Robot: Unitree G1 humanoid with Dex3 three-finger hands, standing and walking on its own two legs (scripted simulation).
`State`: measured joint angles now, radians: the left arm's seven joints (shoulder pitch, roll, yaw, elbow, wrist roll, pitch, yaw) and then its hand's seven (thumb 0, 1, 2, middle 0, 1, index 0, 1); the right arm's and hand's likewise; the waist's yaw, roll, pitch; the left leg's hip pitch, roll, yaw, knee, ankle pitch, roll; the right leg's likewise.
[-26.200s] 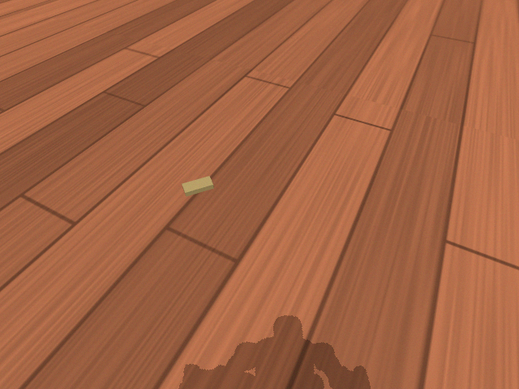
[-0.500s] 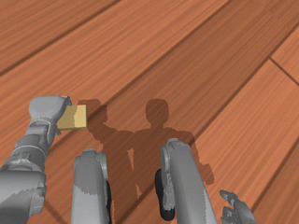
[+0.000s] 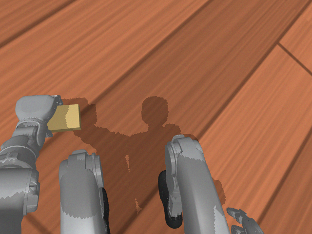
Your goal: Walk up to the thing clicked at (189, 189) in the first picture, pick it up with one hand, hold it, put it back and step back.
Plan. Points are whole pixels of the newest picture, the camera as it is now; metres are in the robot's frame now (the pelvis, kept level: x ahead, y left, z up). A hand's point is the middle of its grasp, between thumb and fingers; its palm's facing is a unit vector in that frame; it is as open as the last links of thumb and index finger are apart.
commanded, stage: crouch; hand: left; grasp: from above
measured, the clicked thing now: (51, 119) +0.43 +0.24 -0.21
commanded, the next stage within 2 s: lower in 0.14 s
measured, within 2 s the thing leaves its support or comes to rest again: rests again in 1.44 s
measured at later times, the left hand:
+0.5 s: hand (51, 121) +0.43 +0.24 -0.23, palm faces -0.48 -0.03 -0.88, open 10.0 cm
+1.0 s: hand (58, 121) +0.44 +0.24 -0.29, palm faces -0.48 -0.07 -0.88, open 10.0 cm
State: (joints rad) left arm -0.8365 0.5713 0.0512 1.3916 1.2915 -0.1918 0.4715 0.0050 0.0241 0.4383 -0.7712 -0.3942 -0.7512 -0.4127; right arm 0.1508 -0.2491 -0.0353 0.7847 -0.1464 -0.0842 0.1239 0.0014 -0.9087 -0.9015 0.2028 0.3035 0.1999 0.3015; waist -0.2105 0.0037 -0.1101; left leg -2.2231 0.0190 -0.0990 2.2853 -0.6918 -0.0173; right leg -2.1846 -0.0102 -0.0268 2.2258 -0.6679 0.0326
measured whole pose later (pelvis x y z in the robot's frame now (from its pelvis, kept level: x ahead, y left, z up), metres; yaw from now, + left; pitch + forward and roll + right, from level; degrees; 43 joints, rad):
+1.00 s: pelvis +0.01 +0.00 -0.07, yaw -4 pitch +31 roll -9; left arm -0.92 0.73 0.16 1.65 1.36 -0.25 0.62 0.00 0.03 0.43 -0.78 -0.38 -0.76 -0.40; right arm 0.11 -0.28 0.08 0.81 -0.27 -0.17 0.24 0.00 -0.90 -0.89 0.20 0.30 0.20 0.30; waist -0.30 -0.05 0.03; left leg -2.36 0.01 -0.19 2.54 -0.73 -0.03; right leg -2.30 0.01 -0.08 2.43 -0.68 0.05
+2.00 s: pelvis +0.00 +0.01 -0.07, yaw -8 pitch +27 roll -12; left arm -0.94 0.83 0.11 1.78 1.33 -0.24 0.76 0.01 0.03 0.38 -0.79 -0.37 -0.77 -0.39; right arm 0.06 -0.34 0.19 0.81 -0.33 -0.31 0.36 0.00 -0.91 -0.90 0.20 0.30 0.20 0.30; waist -0.36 -0.10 0.12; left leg -2.33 0.01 -0.25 2.59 -0.74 -0.03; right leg -2.25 0.04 -0.13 2.42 -0.66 0.06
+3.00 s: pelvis +0.00 +0.01 -0.07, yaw -8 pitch +26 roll -14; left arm -0.93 0.86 0.08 1.75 1.30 -0.24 0.75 0.00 -0.48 0.99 -0.09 -0.98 -0.09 -0.98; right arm 0.05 -0.35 0.22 0.78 -0.32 -0.33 0.36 0.00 -0.89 -0.90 0.20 0.30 0.20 0.30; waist -0.36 -0.12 0.15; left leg -2.32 0.01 -0.27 2.58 -0.74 -0.02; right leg -2.22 0.04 -0.15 2.40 -0.66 0.07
